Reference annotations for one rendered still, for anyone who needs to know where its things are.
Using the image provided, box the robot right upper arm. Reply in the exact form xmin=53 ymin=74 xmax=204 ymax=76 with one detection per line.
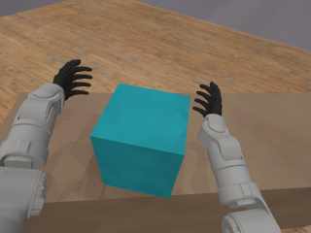
xmin=222 ymin=208 xmax=281 ymax=233

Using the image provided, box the pedestal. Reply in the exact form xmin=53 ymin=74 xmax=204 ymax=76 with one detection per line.
xmin=0 ymin=92 xmax=311 ymax=233

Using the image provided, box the robot left upper arm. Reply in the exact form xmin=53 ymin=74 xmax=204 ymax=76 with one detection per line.
xmin=0 ymin=166 xmax=48 ymax=233

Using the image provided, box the robot right hand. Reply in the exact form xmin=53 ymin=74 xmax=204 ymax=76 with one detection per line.
xmin=192 ymin=82 xmax=223 ymax=117

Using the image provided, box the left robot forearm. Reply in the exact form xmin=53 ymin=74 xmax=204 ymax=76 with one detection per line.
xmin=0 ymin=83 xmax=65 ymax=170

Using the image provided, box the right robot forearm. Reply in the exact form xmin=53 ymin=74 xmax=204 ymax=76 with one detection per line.
xmin=196 ymin=114 xmax=282 ymax=233

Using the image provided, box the carton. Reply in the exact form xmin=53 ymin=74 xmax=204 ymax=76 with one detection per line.
xmin=89 ymin=83 xmax=190 ymax=199

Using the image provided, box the robot left hand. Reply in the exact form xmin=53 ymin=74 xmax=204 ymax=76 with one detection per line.
xmin=52 ymin=59 xmax=92 ymax=101

